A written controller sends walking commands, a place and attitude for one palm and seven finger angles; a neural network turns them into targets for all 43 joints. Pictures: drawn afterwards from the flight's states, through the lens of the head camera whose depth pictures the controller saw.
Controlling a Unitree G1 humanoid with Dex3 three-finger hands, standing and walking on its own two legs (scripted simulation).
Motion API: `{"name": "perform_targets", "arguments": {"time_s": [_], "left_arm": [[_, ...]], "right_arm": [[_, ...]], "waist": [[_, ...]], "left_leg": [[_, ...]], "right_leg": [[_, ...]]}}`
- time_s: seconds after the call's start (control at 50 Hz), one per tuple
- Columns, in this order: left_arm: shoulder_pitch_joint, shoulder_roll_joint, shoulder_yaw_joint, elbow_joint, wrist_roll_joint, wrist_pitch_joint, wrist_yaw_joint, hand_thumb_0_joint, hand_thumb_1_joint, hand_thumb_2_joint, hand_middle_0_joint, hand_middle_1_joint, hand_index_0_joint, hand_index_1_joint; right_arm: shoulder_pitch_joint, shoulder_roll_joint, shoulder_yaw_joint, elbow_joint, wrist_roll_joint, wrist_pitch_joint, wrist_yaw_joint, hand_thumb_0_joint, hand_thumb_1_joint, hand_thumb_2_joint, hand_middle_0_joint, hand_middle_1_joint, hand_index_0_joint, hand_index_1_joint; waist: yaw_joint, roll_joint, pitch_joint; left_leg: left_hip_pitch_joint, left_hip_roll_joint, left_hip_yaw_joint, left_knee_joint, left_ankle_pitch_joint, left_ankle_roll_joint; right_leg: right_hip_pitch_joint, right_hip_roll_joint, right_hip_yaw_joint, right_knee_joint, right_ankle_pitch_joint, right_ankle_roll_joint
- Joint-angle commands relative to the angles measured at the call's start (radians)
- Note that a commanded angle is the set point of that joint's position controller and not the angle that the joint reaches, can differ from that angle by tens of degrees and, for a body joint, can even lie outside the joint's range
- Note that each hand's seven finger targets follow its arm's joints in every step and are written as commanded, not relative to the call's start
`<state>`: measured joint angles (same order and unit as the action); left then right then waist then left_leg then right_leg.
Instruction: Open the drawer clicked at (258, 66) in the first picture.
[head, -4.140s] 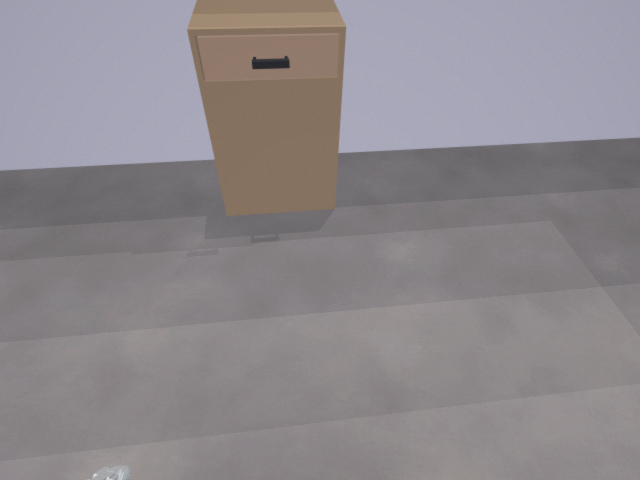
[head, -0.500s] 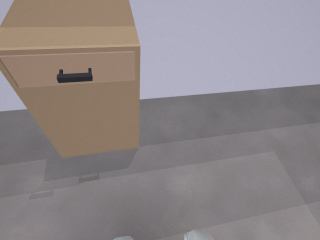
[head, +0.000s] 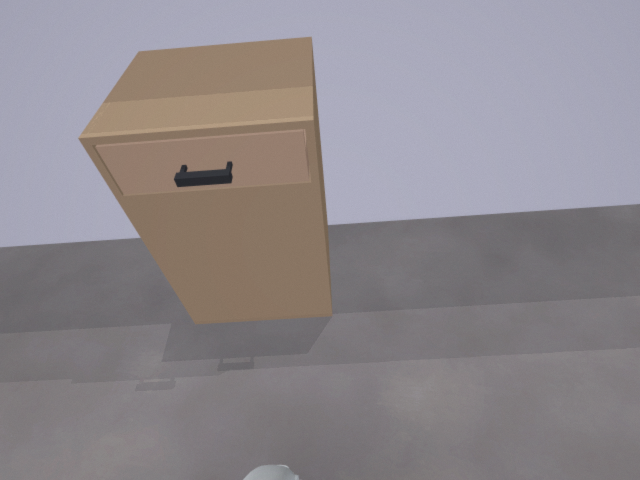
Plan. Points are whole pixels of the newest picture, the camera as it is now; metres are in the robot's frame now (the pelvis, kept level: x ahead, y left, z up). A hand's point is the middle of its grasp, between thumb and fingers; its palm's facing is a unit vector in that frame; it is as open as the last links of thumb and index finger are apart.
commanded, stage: take the last steps up to it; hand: left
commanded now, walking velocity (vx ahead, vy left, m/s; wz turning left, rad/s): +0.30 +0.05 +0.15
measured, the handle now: (205, 172) +0.74 +0.31 -0.06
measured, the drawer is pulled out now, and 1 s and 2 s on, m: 0.00 0.00 0.00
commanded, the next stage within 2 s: come to a stop and stand still in 0.76 s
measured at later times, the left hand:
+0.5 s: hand out of the picture -0.07 +0.21 -0.18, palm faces +0.17 -0.97 -0.15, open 7.4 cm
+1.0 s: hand (212, 385) +0.30 +0.22 -0.17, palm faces +0.04 -0.98 -0.22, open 7.4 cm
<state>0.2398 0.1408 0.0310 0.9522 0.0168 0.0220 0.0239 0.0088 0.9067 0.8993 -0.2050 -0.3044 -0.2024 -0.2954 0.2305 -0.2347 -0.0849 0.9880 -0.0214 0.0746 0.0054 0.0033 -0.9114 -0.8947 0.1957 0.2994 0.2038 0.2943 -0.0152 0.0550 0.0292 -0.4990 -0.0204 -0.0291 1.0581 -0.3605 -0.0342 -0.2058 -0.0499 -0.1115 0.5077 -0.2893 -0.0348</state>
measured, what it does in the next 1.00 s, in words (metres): walks ahead: left foot, then right foot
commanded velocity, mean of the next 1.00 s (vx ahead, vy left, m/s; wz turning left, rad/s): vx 0.15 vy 0.04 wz -0.01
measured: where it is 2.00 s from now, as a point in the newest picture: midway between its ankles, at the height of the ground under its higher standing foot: outside the picture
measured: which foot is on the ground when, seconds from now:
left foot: up 0.00-0.40, down 0.42-0.84, up 0.86-1.00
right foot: down 0.00-0.42, up 0.44-0.80, down 0.82-1.00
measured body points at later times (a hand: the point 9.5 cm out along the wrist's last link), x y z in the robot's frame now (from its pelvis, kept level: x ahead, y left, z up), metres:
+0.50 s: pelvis +0.07 +0.06 -0.01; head +0.07 +0.08 +0.44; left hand -0.07 +0.26 -0.16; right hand +0.18 -0.15 -0.14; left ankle +0.03 +0.16 -0.74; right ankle +0.01 -0.07 -0.70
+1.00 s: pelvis +0.21 +0.04 -0.01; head +0.24 +0.02 +0.44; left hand +0.30 +0.27 -0.15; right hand +0.18 -0.18 -0.18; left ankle +0.15 +0.17 -0.67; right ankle +0.28 -0.04 -0.74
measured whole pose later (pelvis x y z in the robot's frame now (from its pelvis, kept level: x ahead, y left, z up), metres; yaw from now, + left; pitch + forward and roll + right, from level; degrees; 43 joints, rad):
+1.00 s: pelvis +0.21 +0.04 -0.01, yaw +2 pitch -2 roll +0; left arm 0.14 0.15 0.03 1.01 0.01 -0.02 0.02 0.00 0.91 0.90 -0.20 -0.30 -0.20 -0.29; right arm 0.33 -0.16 -0.04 1.12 0.00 0.02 -0.03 0.00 -0.91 -0.89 0.19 0.30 0.20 0.29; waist -0.03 0.04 0.09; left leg -0.35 0.05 0.03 1.07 -0.44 0.00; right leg -0.30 -0.02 -0.16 0.53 -0.20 -0.07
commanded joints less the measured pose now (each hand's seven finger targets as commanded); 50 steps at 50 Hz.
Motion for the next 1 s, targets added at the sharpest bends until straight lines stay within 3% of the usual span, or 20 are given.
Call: {"name": "perform_targets", "arguments": {"time_s": [0.0, 0.14, 0.26, 0.3, 0.34, 0.36, 0.4, 0.42, 0.48, 0.56, 0.72, 0.74, 0.78, 0.8, 0.82, 0.84, 0.86, 0.9, 0.94, 0.98], "left_arm": [[0.057, 0.163, 0.034, -0.039, 0.000, -0.050, 0.010, 0.000, 0.900, 0.900, -0.200, -0.300, -0.200, -0.300], [0.215, 0.165, 0.035, 0.054, 0.013, -0.075, -0.002, 0.000, 0.900, 0.900, -0.200, -0.300, -0.200, -0.300], [0.265, 0.173, 0.036, 0.120, 0.020, -0.078, -0.009, 0.000, 0.900, 0.900, -0.200, -0.300, -0.200, -0.300], [0.244, 0.177, 0.038, 0.135, 0.017, -0.075, -0.009, 0.000, 0.900, 0.900, -0.200, -0.300, -0.200, -0.300], [0.207, 0.166, 0.036, 0.147, 0.006, -0.069, -0.012, 0.000, 0.900, 0.900, -0.200, -0.300, -0.200, -0.300], [0.194, 0.135, 0.030, 0.144, 0.003, -0.066, -0.014, 0.000, 0.900, 0.900, -0.200, -0.300, -0.200, -0.300], [0.143, 0.053, 0.007, 0.097, 0.004, -0.066, -0.021, 0.000, 0.900, 0.900, -0.200, -0.300, -0.200, -0.300], [0.097, 0.072, 0.013, 0.076, 0.011, -0.063, -0.017, 0.000, 0.900, 0.900, -0.200, -0.300, -0.200, -0.300], [0.081, 0.073, 0.021, 0.112, 0.014, -0.056, -0.031, 0.000, 0.900, 0.900, -0.200, -0.300, -0.200, -0.300], [0.112, 0.043, 0.022, 0.114, 0.009, -0.045, -0.034, 0.000, 0.900, 0.900, -0.200, -0.300, -0.200, -0.300], [-0.043, 0.068, 0.024, 0.037, 0.003, -0.041, -0.040, 0.000, 0.900, 0.900, -0.200, -0.300, -0.200, -0.300], [-0.025, 0.079, 0.028, 0.041, 0.004, -0.044, -0.040, 0.000, 0.900, 0.900, -0.200, -0.300, -0.200, -0.300], [0.148, 0.124, 0.044, 0.090, 0.010, -0.059, -0.035, 0.000, 0.900, 0.900, -0.200, -0.300, -0.200, -0.300], [0.247, 0.205, 0.063, 0.117, 0.018, -0.076, -0.027, 0.000, 0.900, 0.900, -0.200, -0.300, -0.200, -0.300], [0.299, 0.287, 0.077, 0.120, 0.004, -0.078, -0.023, 0.000, 0.900, 0.900, -0.200, -0.300, -0.200, -0.300], [0.237, 0.259, 0.067, 0.097, -0.011, -0.067, -0.014, 0.000, 0.900, 0.900, -0.200, -0.300, -0.200, -0.300], [0.130, 0.234, 0.060, 0.076, -0.009, -0.065, -0.009, 0.000, 0.900, 0.900, -0.200, -0.300, -0.200, -0.300], [-0.022, 0.164, 0.033, 0.026, -0.006, -0.058, 0.003, 0.000, 0.900, 0.900, -0.200, -0.300, -0.200, -0.300], [-0.080, 0.142, 0.025, 0.015, 0.000, -0.051, 0.014, 0.000, 0.900, 0.900, -0.200, -0.300, -0.200, -0.300], [-0.062, 0.163, 0.032, 0.015, 0.004, -0.041, 0.017, 0.000, 0.900, 0.900, -0.200, -0.300, -0.200, -0.300]], "right_arm": [[0.013, -0.047, -0.007, -0.041, -0.007, -0.027, 0.007, 0.000, -0.900, -0.900, 0.200, 0.300, 0.200, 0.300], [-0.096, -0.032, 0.005, -0.050, -0.010, -0.053, 0.021, 0.000, -0.900, -0.900, 0.200, 0.300, 0.200, 0.300], [-0.129, 0.009, 0.028, -0.047, 0.001, -0.079, 0.022, 0.000, -0.900, -0.900, 0.200, 0.300, 0.200, 0.300], [-0.097, 0.016, 0.035, -0.037, 0.004, -0.088, 0.019, 0.000, -0.900, -0.900, 0.200, 0.300, 0.200, 0.300], [-0.005, 0.010, 0.037, 0.004, 0.006, -0.101, 0.011, 0.000, -0.900, -0.900, 0.200, 0.300, 0.200, 0.300], [0.075, -0.024, 0.031, 0.031, 0.007, -0.110, 0.001, 0.000, -0.900, -0.900, 0.200, 0.300, 0.200, 0.300], [0.272, -0.178, -0.006, 0.081, -0.002, -0.114, -0.018, 0.000, -0.900, -0.900, 0.200, 0.300, 0.200, 0.300], [0.268, -0.176, -0.004, 0.079, -0.002, -0.104, -0.023, 0.000, -0.900, -0.900, 0.200, 0.300, 0.200, 0.300], [0.134, -0.047, 0.034, 0.057, 0.002, -0.122, -0.032, 0.000, -0.900, -0.900, 0.200, 0.300, 0.200, 0.300], [0.144, -0.025, 0.032, 0.055, 0.002, -0.148, -0.039, 0.000, -0.900, -0.900, 0.200, 0.300, 0.200, 0.300], [0.155, -0.067, 0.025, 0.087, -0.008, -0.132, -0.038, 0.000, -0.900, -0.900, 0.200, 0.300, 0.200, 0.300], [0.163, -0.064, 0.024, 0.092, -0.006, -0.129, -0.036, 0.000, -0.900, -0.900, 0.200, 0.300, 0.200, 0.300], [0.146, -0.065, 0.026, 0.095, 0.003, -0.129, -0.034, 0.000, -0.900, -0.900, 0.200, 0.300, 0.200, 0.300], [0.178, -0.026, 0.032, 0.090, 0.013, -0.132, -0.027, 0.000, -0.900, -0.900, 0.200, 0.300, 0.200, 0.300], [0.236, 0.008, 0.034, 0.071, 0.020, -0.131, -0.028, 0.000, -0.900, -0.900, 0.200, 0.300, 0.200, 0.300], [0.198, -0.026, 0.029, 0.063, 0.019, -0.116, -0.033, 0.000, -0.900, -0.900, 0.200, 0.300, 0.200, 0.300], [0.167, -0.003, 0.029, 0.078, 0.019, -0.110, -0.031, 0.000, -0.900, -0.900, 0.200, 0.300, 0.200, 0.300], [0.169, 0.022, 0.040, 0.093, 0.013, -0.086, -0.033, 0.000, -0.900, -0.900, 0.200, 0.300, 0.200, 0.300], [0.213, 0.061, 0.046, 0.116, 0.018, -0.055, -0.034, 0.000, -0.900, -0.900, 0.200, 0.300, 0.200, 0.300], [0.207, 0.057, 0.044, 0.107, 0.021, -0.035, -0.030, 0.000, -0.900, -0.900, 0.200, 0.300, 0.200, 0.300]], "waist": [[0.024, -0.202, 0.019], [0.086, -0.193, 0.061], [0.097, -0.223, 0.041], [0.073, -0.222, 0.032], [0.026, -0.196, 0.008], [-0.012, -0.105, -0.009], [-0.093, 0.250, -0.033], [-0.087, 0.151, 0.028], [-0.025, 0.084, 0.140], [0.019, 0.056, 0.094], [0.013, 0.111, 0.122], [0.023, 0.062, 0.108], [0.115, -0.027, 0.026], [0.146, -0.198, -0.079], [0.121, -0.380, -0.178], [0.116, -0.252, -0.133], [0.087, -0.229, -0.067], [0.022, -0.108, 0.028], [-0.019, -0.078, 0.006], [-0.008, -0.138, -0.029]], "left_leg": [[-0.086, 0.057, 0.009, 0.074, 0.062, -0.026], [-0.108, 0.107, 0.052, -0.132, 0.024, -0.016], [0.020, 0.081, 0.112, -0.361, -0.035, 0.018], [0.125, 0.071, 0.128, -0.465, -0.012, 0.030], [0.350, 0.040, 0.186, -0.632, 0.101, 0.031], [0.503, 0.071, 0.149, -0.684, 0.102, 0.037], [0.680, 0.426, -0.308, -0.847, 0.007, 0.182], [0.609, 0.461, -0.316, -0.868, -0.007, 0.226], [0.425, 0.354, -0.135, -0.881, 0.167, 0.196], [0.437, 0.303, 0.011, -0.849, 0.555, 0.202], [0.427, 0.287, 0.068, -0.753, 0.617, 0.177], [0.398, 0.282, 0.067, -0.712, 0.631, 0.172], [0.320, 0.221, 0.117, -0.482, 0.604, 0.127], [0.171, 0.132, 0.170, -0.215, 0.363, 0.084], [0.044, 0.017, 0.154, 0.083, -0.220, 0.053], [0.029, 0.054, 0.043, 0.177, -0.241, 0.070], [0.040, 0.081, 0.025, 0.199, -0.174, 0.066], [0.116, 0.121, -0.002, 0.125, -0.074, 0.046], [0.199, 0.113, 0.013, -0.013, -0.054, 0.025], [0.189, 0.087, 0.038, -0.083, -0.052, 0.012]], "right_leg": [[0.077, -0.231, 0.185, -0.270, 0.107, -0.053], [0.166, -0.286, 0.261, -0.352, -0.118, -0.086], [0.170, -0.279, 0.217, -0.329, 0.000, -0.111], [0.118, -0.263, 0.184, -0.293, 0.020, -0.104], [-0.002, -0.198, 0.099, -0.211, -0.013, -0.054], [-0.108, -0.158, 0.056, -0.114, -0.037, -0.024], [-0.429, -0.009, -0.062, 0.352, -0.277, 0.048], [-0.475, -0.038, 0.013, 0.479, -0.284, 0.030], [-0.445, -0.096, 0.070, 0.587, -0.101, 0.032], [-0.389, -0.084, 0.047, 0.527, -0.017, 0.057], [-0.231, -0.026, -0.013, 0.164, 0.045, 0.019], [-0.157, 0.000, -0.027, 0.141, 0.067, 0.010], [0.106, 0.015, -0.020, 0.025, 0.168, -0.005], [0.299, -0.160, 0.200, -0.022, 0.265, -0.064], [0.377, -0.393, 0.528, -0.163, 0.421, -0.178], [0.289, -0.389, 0.498, -0.218, 0.349, -0.220], [0.149, -0.360, 0.452, -0.247, 0.288, -0.199], [-0.081, -0.312, 0.292, -0.260, 0.384, -0.155], [-0.152, -0.265, 0.168, -0.237, 0.521, -0.135], [-0.110, -0.255, 0.127, -0.216, 0.545, -0.136]]}}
